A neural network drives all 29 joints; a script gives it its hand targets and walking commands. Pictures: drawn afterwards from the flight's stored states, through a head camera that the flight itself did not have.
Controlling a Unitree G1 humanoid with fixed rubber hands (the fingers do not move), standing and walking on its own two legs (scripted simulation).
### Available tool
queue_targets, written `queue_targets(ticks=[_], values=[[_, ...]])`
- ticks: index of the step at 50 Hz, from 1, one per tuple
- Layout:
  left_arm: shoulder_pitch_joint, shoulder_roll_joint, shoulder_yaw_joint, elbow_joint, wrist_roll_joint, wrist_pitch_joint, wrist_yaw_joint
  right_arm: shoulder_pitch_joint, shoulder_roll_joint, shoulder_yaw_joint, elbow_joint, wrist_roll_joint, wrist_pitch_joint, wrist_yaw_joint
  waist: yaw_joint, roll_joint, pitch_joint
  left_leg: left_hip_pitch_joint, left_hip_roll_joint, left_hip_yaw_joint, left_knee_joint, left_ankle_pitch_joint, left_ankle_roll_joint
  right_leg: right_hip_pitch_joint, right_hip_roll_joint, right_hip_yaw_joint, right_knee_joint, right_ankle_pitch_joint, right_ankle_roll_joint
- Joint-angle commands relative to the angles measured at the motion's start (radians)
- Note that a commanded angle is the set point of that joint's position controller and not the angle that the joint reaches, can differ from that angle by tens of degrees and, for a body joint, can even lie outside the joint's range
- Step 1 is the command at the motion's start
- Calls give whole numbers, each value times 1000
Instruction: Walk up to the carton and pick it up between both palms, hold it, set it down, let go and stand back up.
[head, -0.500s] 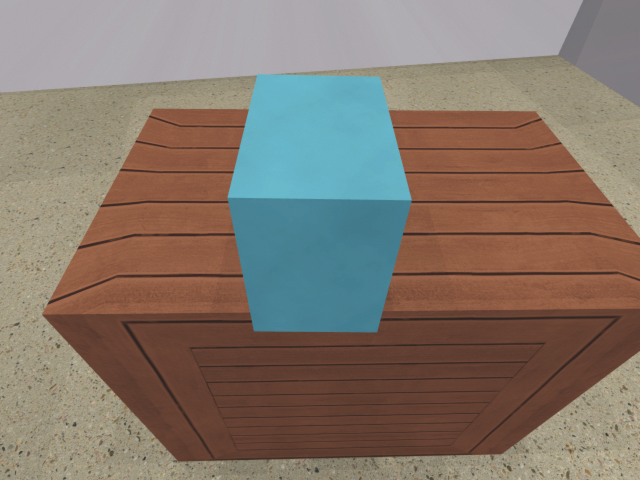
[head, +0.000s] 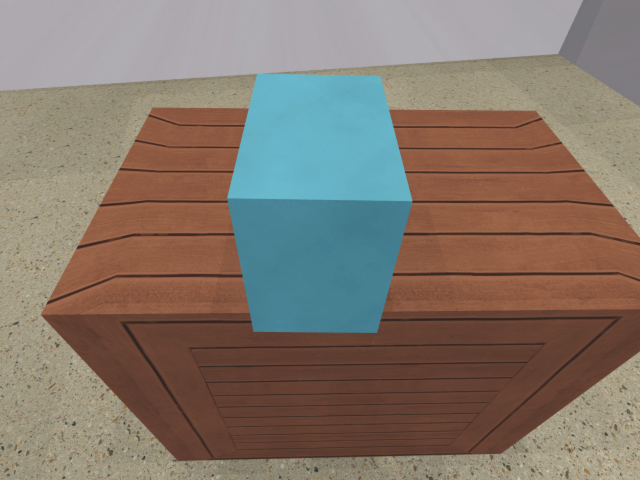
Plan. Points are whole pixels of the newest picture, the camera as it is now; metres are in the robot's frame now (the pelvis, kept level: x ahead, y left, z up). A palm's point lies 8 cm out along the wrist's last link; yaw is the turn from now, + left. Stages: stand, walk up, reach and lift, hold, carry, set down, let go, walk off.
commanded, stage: stand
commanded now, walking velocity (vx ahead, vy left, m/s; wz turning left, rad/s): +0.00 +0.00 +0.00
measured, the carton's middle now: (317, 203) +0.46 +0.03 +0.12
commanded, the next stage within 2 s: none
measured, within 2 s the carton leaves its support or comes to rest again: neither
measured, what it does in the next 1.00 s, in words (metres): stands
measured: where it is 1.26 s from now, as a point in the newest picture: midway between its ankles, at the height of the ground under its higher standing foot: outside the picture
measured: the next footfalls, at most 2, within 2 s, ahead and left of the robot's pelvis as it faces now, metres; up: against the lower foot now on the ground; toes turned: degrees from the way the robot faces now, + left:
none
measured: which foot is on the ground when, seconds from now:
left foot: down 0.00-1.00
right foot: down 0.00-1.00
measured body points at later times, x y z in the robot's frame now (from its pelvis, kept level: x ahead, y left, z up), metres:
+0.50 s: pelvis +0.00 +0.00 +0.00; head +0.01 +0.00 +0.45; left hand +0.07 +0.31 -0.12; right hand +0.09 -0.30 -0.13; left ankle +0.01 +0.13 -0.75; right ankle +0.00 -0.12 -0.75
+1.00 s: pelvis +0.00 +0.00 +0.00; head +0.02 +0.00 +0.45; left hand +0.07 +0.31 -0.12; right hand +0.09 -0.30 -0.13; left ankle +0.01 +0.13 -0.75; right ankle +0.00 -0.12 -0.75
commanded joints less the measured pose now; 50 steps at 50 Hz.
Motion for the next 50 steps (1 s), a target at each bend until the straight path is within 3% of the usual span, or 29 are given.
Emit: queue_targets(ticks=[1,3,5,7,11,14,16,20,21,22,24,27,29,30,31,32,33,35,36,37,38,40,42,43,44,46,47,49,50], values=[[-120,201,-11,-40,34,-21,17,-37,-175,-27,-43,-47,-16,-12,-37,1,11,56,106,-104,-112,69,47,29,-121,121,-93,78,-27],[-97,217,-6,-38,42,-24,15,-44,-210,-27,-28,-44,-13,-18,-26,-28,-66,111,115,-105,-114,63,54,62,-131,118,-102,132,-26],[-70,225,-2,-14,36,-22,18,-74,-208,-26,-33,-53,-15,-13,-27,44,-60,123,111,-92,-109,157,56,59,-124,122,-94,175,-27],[-73,222,-3,-25,23,-20,16,-77,-204,-26,-28,-47,-15,-11,-1,-72,-32,72,123,-114,-110,144,48,79,-123,100,-94,169,-22],[-78,197,-14,-15,27,-18,23,-30,-175,-16,-29,-50,-27,-11,-34,49,6,42,116,-116,-116,63,54,42,-132,130,-94,94,-33],[-84,196,-8,-29,29,-7,17,-41,-193,-14,-35,-49,-14,-13,1,-75,-50,86,117,-103,-94,143,47,71,-121,77,-84,154,-17],[-97,224,-4,-29,25,-18,14,-44,-223,-33,-26,-49,-25,-20,-24,10,-15,107,101,-97,-112,139,41,19,-112,115,-94,91,-30],[-73,219,-5,-27,26,-16,10,-63,-224,-30,-34,-55,-18,-15,-12,-15,-23,68,98,-91,-84,117,36,36,-122,103,-97,136,-20],[-76,225,1,-26,34,-21,18,-58,-192,-21,-28,-54,-19,-14,-15,39,-6,57,97,-87,-101,67,37,39,-125,117,-114,101,-20],[-70,204,1,-32,38,-25,12,-46,-209,-26,-23,-52,-16,-16,-10,-62,-32,76,111,-94,-96,61,33,35,-131,120,-97,89,-25],[-85,228,-7,-38,37,-18,12,-58,-202,-33,-31,-49,-7,-15,-20,9,-32,108,107,-95,-115,63,43,1,-117,109,-90,83,-30],[-74,222,-3,-24,32,-18,13,-20,-180,-25,-23,-39,-19,-9,-25,-46,-40,86,113,-97,-87,78,43,47,-133,124,-111,119,-22],[-83,228,0,-19,33,-21,20,-48,-179,-27,-37,-52,-13,-10,-31,27,8,62,105,-88,-102,73,42,17,-131,147,-93,118,-30],[-104,238,6,-20,41,-19,21,-31,-184,-15,-33,-46,-9,-13,-41,23,-43,94,110,-97,-105,123,41,41,-125,122,-103,133,-22],[-85,220,9,-24,30,-15,22,-50,-193,-29,-37,-55,-13,-16,-14,26,-41,73,107,-82,-93,78,50,57,-129,137,-104,90,-29],[-88,223,-2,-30,33,-16,21,-39,-167,-16,-33,-41,-20,-17,-32,-18,-38,80,117,-116,-119,111,46,38,-131,115,-98,129,-28],[-49,241,7,-20,26,-17,16,-38,-212,-21,-20,-54,-27,-16,-1,-42,-11,77,119,-113,-101,62,51,31,-123,117,-110,103,-21],[-110,199,-7,-29,36,-11,13,-34,-198,-22,-42,-45,-25,-17,-27,7,-37,70,113,-111,-99,64,47,47,-131,117,-110,86,-35],[-116,183,-13,-34,35,-16,11,-28,-207,-17,-22,-44,-16,-20,-32,-37,-42,73,122,-112,-121,32,50,46,-127,113,-88,53,-31],[-69,217,-2,-10,26,-11,11,-34,-225,-29,-17,-49,-18,-10,-13,40,5,71,116,-112,-117,39,44,10,-125,119,-107,48,-26],[-105,175,-16,-24,27,-20,14,-18,-186,-26,-35,-56,-16,-15,-36,-5,-30,72,119,-102,-94,58,49,21,-126,115,-102,67,-30],[-93,184,-8,-35,35,-23,11,-31,-200,-26,-34,-55,-24,-17,-13,-55,-22,69,118,-107,-102,72,54,57,-131,116,-103,113,-28],[-64,207,-6,-23,38,-25,17,-80,-194,-32,-51,-54,-23,-21,-11,79,-31,78,110,-96,-84,104,47,30,-135,140,-117,128,-31],[-86,231,1,-22,32,-24,20,-48,-186,-22,-42,-52,-22,-17,-25,-22,-25,91,110,-103,-106,124,49,26,-131,122,-85,147,-19],[-102,234,-2,-18,41,-18,21,-33,-169,-16,-27,-47,-23,-15,-32,-10,-89,92,120,-110,-109,147,50,88,-127,118,-85,164,-31],[-83,208,-7,-28,29,-11,17,-65,-213,-28,-28,-46,-22,-18,8,-9,-53,70,117,-98,-91,114,47,69,-130,111,-94,139,-25],[-105,222,0,-35,38,-13,18,-46,-174,-23,-36,-43,-19,-18,-17,-22,-12,45,105,-99,-107,72,43,42,-123,113,-89,106,-25],[-71,208,-11,-23,24,-13,15,-72,-189,-16,-48,-55,-21,-13,-9,27,-20,60,112,-83,-87,81,46,36,-133,115,-91,125,-23],[-84,225,-2,-15,37,-15,15,-34,-188,-18,-17,-48,-15,0,-22,-60,-14,65,110,-114,-104,72,40,15,-122,105,-104,113,-24]])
